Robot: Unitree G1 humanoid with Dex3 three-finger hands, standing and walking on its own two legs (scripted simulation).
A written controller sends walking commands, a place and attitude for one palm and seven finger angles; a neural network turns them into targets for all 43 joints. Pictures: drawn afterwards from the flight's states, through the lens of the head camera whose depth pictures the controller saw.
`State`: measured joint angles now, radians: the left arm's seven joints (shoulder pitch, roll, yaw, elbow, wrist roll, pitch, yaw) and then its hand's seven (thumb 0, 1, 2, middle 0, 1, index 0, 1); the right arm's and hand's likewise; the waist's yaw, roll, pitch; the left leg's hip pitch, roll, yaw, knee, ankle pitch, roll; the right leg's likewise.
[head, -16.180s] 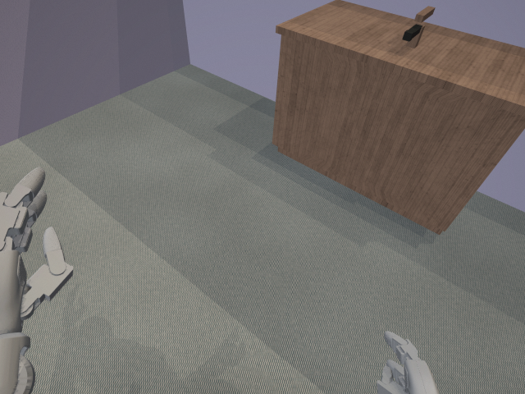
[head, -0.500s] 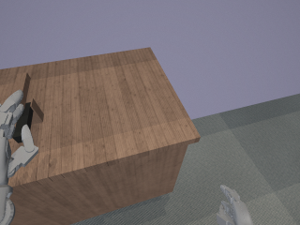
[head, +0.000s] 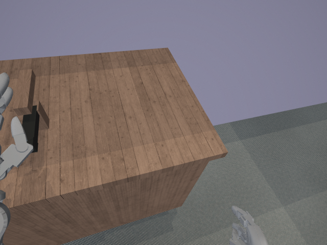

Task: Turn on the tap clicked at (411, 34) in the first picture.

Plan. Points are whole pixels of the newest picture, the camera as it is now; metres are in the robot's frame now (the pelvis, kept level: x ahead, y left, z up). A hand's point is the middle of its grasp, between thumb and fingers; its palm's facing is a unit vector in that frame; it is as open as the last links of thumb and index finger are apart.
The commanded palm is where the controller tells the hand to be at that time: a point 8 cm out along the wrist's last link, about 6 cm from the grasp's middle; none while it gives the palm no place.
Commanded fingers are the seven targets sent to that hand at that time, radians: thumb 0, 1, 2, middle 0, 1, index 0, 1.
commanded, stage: come to a stop and stand still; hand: left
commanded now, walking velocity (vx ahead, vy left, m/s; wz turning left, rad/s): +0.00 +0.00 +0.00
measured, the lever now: (28, 145) +0.28 +0.35 +0.05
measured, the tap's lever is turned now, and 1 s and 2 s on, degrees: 0 0 0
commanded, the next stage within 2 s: look again from close up in 0.36 s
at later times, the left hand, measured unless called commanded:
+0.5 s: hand (46, 147) +0.23 +0.24 +0.16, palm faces +0.39 -0.86 -0.34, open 7.5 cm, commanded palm +0.17 +0.27 +0.18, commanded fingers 0.00 0.90 0.90 -0.20 -0.30 -0.20 -0.30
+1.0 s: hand (52, 150) +0.23 +0.23 +0.16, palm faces +0.38 -0.85 -0.36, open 7.5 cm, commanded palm +0.17 +0.27 +0.18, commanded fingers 0.00 0.90 0.90 -0.20 -0.30 -0.20 -0.30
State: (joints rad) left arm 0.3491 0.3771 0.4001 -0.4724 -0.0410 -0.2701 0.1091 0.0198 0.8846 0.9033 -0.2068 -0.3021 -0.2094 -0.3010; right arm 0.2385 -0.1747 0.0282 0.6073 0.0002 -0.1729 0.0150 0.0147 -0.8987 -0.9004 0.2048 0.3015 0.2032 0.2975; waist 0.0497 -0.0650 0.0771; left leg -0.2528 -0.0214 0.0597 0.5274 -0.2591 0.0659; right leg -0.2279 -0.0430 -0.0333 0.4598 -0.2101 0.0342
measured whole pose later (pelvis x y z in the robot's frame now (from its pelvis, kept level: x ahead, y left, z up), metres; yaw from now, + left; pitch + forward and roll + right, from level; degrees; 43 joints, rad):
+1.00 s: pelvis +0.01 -0.01 +0.01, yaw +0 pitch -1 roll -1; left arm 0.43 0.36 0.34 -0.46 -0.05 -0.20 0.11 0.02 0.89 0.90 -0.21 -0.30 -0.21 -0.30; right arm 0.19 -0.21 0.01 0.57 0.00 -0.10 -0.03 0.01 -0.90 -0.90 0.20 0.30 0.20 0.30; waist 0.03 -0.02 0.07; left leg -0.22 -0.01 0.05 0.47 -0.24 0.04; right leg -0.19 -0.03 -0.04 0.40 -0.19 0.03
